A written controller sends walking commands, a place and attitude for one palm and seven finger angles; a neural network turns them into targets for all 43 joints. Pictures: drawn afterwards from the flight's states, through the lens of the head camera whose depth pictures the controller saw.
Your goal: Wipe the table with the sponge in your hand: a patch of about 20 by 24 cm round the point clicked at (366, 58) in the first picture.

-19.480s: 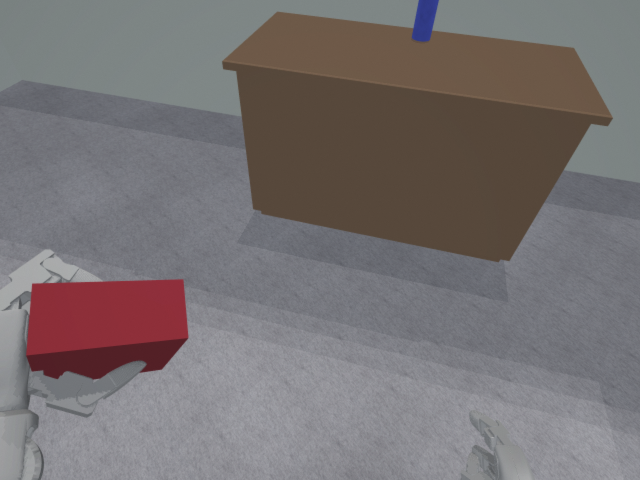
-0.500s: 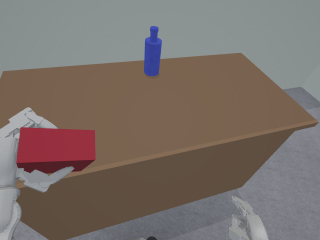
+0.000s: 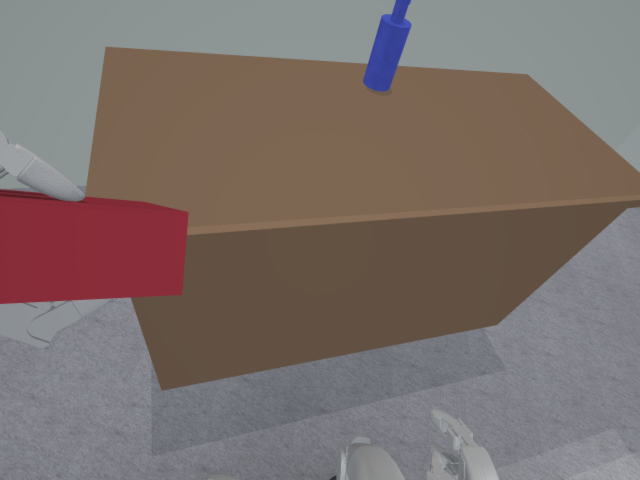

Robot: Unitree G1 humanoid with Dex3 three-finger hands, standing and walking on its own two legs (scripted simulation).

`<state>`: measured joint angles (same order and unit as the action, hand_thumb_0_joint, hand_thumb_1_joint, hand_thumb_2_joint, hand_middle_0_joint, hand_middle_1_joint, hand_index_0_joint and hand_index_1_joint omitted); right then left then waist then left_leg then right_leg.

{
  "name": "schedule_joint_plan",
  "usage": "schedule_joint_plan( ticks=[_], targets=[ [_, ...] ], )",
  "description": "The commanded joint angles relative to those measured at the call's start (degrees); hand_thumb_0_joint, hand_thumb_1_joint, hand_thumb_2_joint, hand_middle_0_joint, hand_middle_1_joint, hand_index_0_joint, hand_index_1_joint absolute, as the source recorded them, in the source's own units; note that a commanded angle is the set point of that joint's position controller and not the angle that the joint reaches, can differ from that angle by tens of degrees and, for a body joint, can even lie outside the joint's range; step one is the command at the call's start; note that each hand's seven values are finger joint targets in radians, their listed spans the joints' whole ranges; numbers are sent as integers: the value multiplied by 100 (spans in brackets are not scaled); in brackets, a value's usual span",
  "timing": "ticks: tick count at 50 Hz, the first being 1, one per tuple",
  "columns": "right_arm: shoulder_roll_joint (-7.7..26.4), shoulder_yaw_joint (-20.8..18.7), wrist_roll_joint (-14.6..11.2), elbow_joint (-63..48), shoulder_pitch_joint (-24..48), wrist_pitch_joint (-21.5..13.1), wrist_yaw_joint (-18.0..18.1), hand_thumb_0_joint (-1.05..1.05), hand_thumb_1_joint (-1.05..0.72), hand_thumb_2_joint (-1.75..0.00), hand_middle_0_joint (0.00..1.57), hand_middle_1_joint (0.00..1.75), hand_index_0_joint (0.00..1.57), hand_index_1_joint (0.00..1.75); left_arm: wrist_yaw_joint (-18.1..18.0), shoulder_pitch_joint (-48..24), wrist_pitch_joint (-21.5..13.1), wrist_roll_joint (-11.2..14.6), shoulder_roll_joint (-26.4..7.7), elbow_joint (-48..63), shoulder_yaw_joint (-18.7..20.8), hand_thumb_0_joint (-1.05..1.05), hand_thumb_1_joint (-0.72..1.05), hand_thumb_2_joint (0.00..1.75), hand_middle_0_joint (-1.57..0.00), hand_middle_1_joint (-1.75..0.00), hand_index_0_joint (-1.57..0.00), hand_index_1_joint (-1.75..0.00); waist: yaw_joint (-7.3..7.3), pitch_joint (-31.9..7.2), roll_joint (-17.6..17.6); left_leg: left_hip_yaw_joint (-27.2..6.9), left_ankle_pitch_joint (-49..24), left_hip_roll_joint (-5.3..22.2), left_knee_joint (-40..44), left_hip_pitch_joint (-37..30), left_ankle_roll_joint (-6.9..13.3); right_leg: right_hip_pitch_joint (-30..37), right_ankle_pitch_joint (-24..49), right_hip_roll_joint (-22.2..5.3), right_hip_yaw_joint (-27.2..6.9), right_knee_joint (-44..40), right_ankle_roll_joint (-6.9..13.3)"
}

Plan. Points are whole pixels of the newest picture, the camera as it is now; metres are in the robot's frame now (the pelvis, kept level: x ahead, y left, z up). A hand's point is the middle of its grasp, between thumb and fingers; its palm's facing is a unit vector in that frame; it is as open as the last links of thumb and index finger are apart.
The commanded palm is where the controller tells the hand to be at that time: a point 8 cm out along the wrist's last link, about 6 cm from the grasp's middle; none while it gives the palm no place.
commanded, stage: come to a stop and stand still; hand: left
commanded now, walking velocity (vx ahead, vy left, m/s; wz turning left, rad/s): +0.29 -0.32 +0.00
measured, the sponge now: (105, 238) +0.22 +0.23 +0.23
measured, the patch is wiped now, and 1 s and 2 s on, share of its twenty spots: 0.00 0.00 0.00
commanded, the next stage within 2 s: look again from close up in 1.98 s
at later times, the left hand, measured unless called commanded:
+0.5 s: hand out of the picture +0.13 +0.28 +0.24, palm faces +0.28 -0.85 -0.44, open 9.9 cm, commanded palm +0.08 +0.31 +0.24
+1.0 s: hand out of the picture +0.11 +0.29 +0.24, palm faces +0.43 -0.74 -0.52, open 9.9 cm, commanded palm +0.08 +0.30 +0.24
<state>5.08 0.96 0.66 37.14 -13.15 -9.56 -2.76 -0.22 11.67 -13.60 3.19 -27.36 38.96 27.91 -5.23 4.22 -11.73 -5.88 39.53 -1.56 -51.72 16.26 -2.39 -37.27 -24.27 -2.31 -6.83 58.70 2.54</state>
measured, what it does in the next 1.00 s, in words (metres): steps on the spot: right foot, then left foot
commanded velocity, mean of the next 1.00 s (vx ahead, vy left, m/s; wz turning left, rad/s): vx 0.17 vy -0.10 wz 0.00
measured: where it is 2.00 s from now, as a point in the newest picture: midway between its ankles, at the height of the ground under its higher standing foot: outside the picture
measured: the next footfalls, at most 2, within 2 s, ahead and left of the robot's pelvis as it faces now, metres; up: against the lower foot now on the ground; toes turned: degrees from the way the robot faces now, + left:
right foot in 0.38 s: -0.11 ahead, -0.05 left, +0.00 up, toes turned -13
left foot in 0.62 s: +0.00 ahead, +0.16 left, +0.00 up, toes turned -1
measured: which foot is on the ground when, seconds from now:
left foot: down 0.00-0.38, up 0.40-0.60, down 0.62-1.00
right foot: up 0.00-0.36, down 0.38-0.62, up 0.64-0.94, down 0.96-1.00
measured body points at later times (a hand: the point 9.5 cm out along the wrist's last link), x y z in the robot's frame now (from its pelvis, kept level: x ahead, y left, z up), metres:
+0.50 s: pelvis -0.11 +0.05 +0.04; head -0.09 +0.09 +0.49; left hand +0.11 +0.32 +0.26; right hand -0.01 -0.22 -0.03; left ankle -0.10 +0.13 -0.61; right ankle -0.15 -0.04 -0.68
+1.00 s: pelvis -0.09 +0.03 +0.05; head -0.09 +0.00 +0.50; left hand +0.09 +0.32 +0.27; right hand +0.04 -0.18 -0.06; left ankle -0.07 +0.15 -0.67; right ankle -0.08 -0.06 -0.68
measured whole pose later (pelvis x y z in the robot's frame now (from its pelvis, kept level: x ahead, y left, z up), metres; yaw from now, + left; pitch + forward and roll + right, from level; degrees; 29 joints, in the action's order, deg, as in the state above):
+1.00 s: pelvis -0.09 +0.03 +0.05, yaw -2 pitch -1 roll -2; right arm 9.6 1.6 -0.2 37.0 -16.6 -7.3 0.4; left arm -6.0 26.9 -13.5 1.3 -23.0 23.3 25.0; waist -2.8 1.1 5.3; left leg -1.8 19.2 1.3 -38.1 18.9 1.9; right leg -14.9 -14.2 2.3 6.3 30.2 2.9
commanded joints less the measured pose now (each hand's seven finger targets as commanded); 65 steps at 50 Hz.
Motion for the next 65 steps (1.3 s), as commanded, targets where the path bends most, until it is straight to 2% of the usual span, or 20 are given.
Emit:
schedule_joint_plan(
  ticks=[1, 2, 4, 7, 10, 16, 20, 21, 23, 26, 30, 31, 32, 34, 36, 41, 45, 50, 60, 65],
  targets=[
    [1226, -447, 83, -805, 193, -374, 223, 0, -90, -90, 20, 30, 20, 30, -364, -1678, -361, -61, -1522, -233, 644, 0, 10, 130, -120, -160, -120, -160, 704, -575, 4019, -1982, -5346, 1859, 3134, -1039, 1177, -1238, -1536, 972, 763, 2555, -287],
    [1112, -430, 225, -929, 451, -302, 157, 0, -90, -90, 20, 30, 20, 30, -176, -1794, -463, -188, -1229, -272, 284, 0, 10, 130, -120, -160, -120, -160, 720, 448, 3362, -3135, -3967, 2191, 3451, -253, 1171, -1456, -739, 541, -81, 2530, -193],
    [1256, -514, -89, -1001, 247, -94, -33, 0, -90, -90, 20, 30, 20, 30, -53, -1205, -371, -176, -73, -814, -479, 0, 10, 130, -120, -160, -120, -160, 636, 657, 921, -1979, -2793, 2101, 3618, 268, 1402, -264, 322, 406, 229, 1871, -61],
    [1346, -576, -75, -1333, 323, -30, -142, 0, -90, -90, 20, 30, 20, 30, 12, 220, -286, -30, -89, -239, -357, 0, 10, 130, -120, -160, -120, -160, 486, -393, 2055, -1278, -2856, 1724, 3133, -439, 1292, 483, 573, 464, 749, 731, 51],
    [1314, -544, -104, -1416, 187, 113, -102, 0, -90, -90, 20, 30, 20, 30, 58, 1255, -268, 82, -349, 275, -6, 0, 10, 130, -120, -160, -120, -160, 551, -710, 1921, -1059, -2309, 1634, 3267, -413, 905, 1219, 807, 590, 1106, -378, 94],
    [1249, -458, -24, -1208, 185, 212, 231, 0, -90, -90, 20, 30, 20, 30, -223, 560, -281, -50, -1360, 815, 824, 0, 10, 130, -120, -160, -120, -160, 689, -724, 2977, -544, -1363, 1065, 2518, -20, 498, 2992, 483, 802, 1761, -3833, 94],
    [1147, -547, -240, -1276, 260, 214, 268, 0, -90, -90, 20, 30, 20, 30, -472, 565, -306, -10, -1343, 556, 966, 0, 10, 130, -120, -160, -120, -160, 537, -1112, 719, 903, -1347, -67, -1544, 1629, 499, 4384, 2175, -912, 494, -4167, 1047],
    [1345, -721, -388, -1389, 281, 130, 198, 0, -90, -90, 20, 30, 20, 30, -488, 591, -236, 37, -913, 517, 561, 0, 10, 130, -120, -160, -120, -160, 532, -1177, -212, 536, -960, -47, -2569, 2439, 394, 4469, 2371, -1731, -1033, -3979, 1509],
    [1471, -756, -361, -1253, 452, 45, 170, 0, -90, -90, 20, 30, 20, 30, -534, 1104, -321, 82, -651, 543, 427, 0, 10, 130, -120, -160, -120, -160, 524, -267, 979, -447, -1422, 726, -2487, 2401, 493, 2906, 1124, -2168, -1705, -4156, 1838],
    [1168, -449, -258, -1171, 448, 265, 175, 0, -90, -90, 20, 30, 20, 30, -627, 805, -365, -50, -428, 457, 80, 0, 10, 130, -120, -160, -120, -160, 631, -183, 1458, 80, -1325, 957, -643, 1474, 561, 2324, 561, -1784, -411, -3804, 1375],
    [1235, -459, -135, -1063, 379, 20, 418, 0, -90, -90, 20, 30, 20, 30, -803, 161, -378, -114, -383, 140, -133, 0, 10, 130, -120, -160, -120, -160, 672, -385, 2523, 735, -2287, 116, 2491, -1393, 615, 1113, 150, -51, 1069, -1283, 477],
    [1339, -517, -107, -1159, 445, -18, 439, 0, -90, -90, 20, 30, 20, 30, -839, 206, -421, -89, -411, 267, -46, 0, 10, 130, -120, -160, -120, -160, 657, -293, 3524, -737, -2294, 1005, 2991, -2001, 900, 120, -518, 377, 1230, 60, 203],
    [1281, -450, -60, -1163, 428, -37, 399, 0, -90, -90, 20, 30, 20, 30, -830, 37, -486, -132, -620, 436, 39, 0, 10, 130, -120, -160, -120, -160, 666, -326, 3387, -2242, -2188, 1633, 3240, -1535, 1266, -45, -717, 628, 835, 954, 118],
    [1206, -372, -14, -1178, 585, -105, 328, 0, -90, -90, 20, 30, 20, 30, -712, 75, -443, -96, -1113, 696, 480, 0, 10, 130, -120, -160, -120, -160, 675, -96, 2795, -3486, -1232, 2042, 3976, -428, 1392, -216, -312, 380, 221, 1642, -8],
    [1234, -434, -105, -1187, 584, -139, 276, 0, -90, -90, 20, 30, 20, 30, -680, 332, -461, -95, -1199, 1057, 685, 0, 10, 130, -120, -160, -120, -160, 568, -30, 2101, -2719, -862, 1917, 3943, 14, 1434, -13, 97, 171, 248, 1305, -53],
    [1274, -439, -140, -1222, 357, -172, 224, 0, -90, -90, 20, 30, 20, 30, -627, 1799, -384, 14, -529, 536, 504, 0, 10, 130, -120, -160, -120, -160, 488, -813, 2395, -595, -858, 1271, 3834, 471, 1084, 1985, 475, 338, 1220, -1354, -122],
    [1318, -408, -123, -1001, 129, -116, 396, 0, -90, -90, 20, 30, 20, 30, -686, 1252, -212, -86, -354, -650, 272, 0, 10, 130, -120, -160, -120, -160, 511, -780, 1528, -329, -564, 1139, 3247, 756, 865, 3182, 435, 532, 1467, -3126, -222],
    [1240, -358, -215, -836, 375, -87, 463, 0, -90, -90, 20, 30, 20, 30, -714, -251, -20, -134, -171, -977, -449, 0, 10, 130, -120, -160, -120, -160, 548, -480, -134, 360, -1537, 222, 61, 1560, 466, 3107, 623, -1617, -1719, -4397, 857],
    [1205, -331, -120, -1244, 810, -45, 497, 0, -90, -90, 20, 30, 20, 30, -1143, 1365, -389, -33, -857, 1109, 554, 0, 10, 130, -120, -160, -120, -160, 320, -1171, 1882, 379, -4714, 668, 2472, -727, 521, 3075, 3157, -802, 259, -3006, -95],
    [1230, -382, -274, -1394, 493, 220, 423, 0, -90, -90, 20, 30, 20, 30, -1004, 2070, -264, 27, -677, 137, 690, 0, 10, 130, -120, -160, -120, -160, 499, -1228, 1242, 562, -4321, 544, 1638, 158, 311, 3653, 4506, -1057, -33, -3079, 76]
  ],
)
